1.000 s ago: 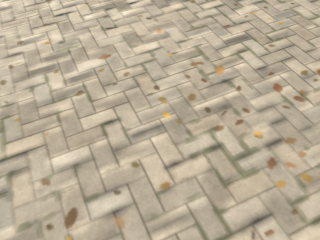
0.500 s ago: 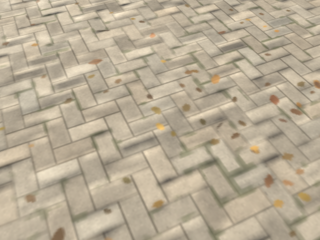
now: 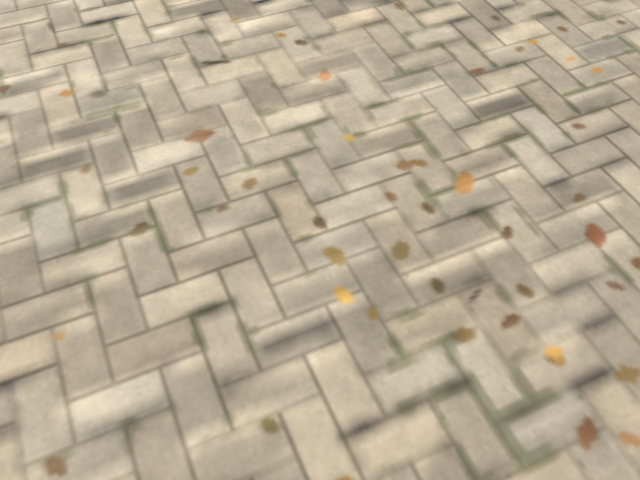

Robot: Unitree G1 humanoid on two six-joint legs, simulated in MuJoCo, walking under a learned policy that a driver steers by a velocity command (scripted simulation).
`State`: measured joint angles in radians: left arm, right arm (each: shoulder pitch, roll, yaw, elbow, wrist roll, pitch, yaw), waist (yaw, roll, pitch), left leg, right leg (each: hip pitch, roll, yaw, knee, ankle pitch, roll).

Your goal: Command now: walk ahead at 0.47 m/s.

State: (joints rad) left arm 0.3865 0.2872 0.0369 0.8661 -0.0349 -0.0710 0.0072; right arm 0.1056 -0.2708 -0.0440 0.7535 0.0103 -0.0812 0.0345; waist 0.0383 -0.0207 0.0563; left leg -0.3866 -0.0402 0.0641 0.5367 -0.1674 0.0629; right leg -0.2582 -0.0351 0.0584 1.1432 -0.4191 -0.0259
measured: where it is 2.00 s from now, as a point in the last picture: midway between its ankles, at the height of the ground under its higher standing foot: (367, 225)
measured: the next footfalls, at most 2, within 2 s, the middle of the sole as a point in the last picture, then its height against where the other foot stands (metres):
right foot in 0.42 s outside the picture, level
left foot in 0.98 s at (303, 365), level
